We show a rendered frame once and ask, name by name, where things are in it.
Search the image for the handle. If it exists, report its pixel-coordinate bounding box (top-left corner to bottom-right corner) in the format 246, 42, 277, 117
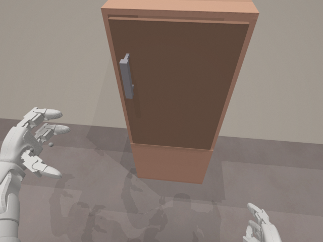
119, 53, 134, 99

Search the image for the cupboard door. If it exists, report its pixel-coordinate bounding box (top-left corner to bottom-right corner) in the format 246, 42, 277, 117
108, 17, 249, 150

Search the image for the robot right hand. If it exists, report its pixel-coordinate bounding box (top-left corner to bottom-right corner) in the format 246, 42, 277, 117
243, 203, 282, 242

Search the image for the robot left hand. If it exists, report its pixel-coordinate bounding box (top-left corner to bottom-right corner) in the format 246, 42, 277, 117
0, 107, 70, 179

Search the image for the left robot forearm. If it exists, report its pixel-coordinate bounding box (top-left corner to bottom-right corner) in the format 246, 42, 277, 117
0, 161, 26, 242

